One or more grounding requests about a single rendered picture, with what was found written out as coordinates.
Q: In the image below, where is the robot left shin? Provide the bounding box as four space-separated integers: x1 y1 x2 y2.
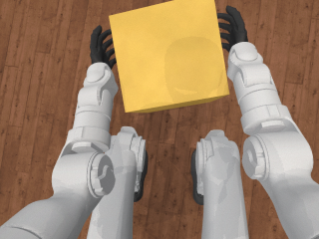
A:
105 126 142 192

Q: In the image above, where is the robot right forearm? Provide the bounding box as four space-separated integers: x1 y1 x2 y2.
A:
226 42 314 171

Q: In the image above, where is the robot left forearm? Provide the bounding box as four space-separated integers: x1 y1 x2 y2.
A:
52 62 119 187

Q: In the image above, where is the left robot thigh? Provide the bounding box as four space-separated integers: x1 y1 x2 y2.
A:
87 131 146 239

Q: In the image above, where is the carton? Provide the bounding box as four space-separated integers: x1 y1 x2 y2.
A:
109 0 229 114

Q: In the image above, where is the robot left upper arm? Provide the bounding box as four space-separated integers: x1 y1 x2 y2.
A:
0 151 116 239

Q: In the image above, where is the left robot hand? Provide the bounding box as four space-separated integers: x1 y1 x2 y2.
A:
90 25 117 69

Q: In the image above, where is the robot right upper arm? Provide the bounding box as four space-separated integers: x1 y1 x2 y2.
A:
241 130 319 239

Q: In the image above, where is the right robot hand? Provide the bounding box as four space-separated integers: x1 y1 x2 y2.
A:
216 5 248 53

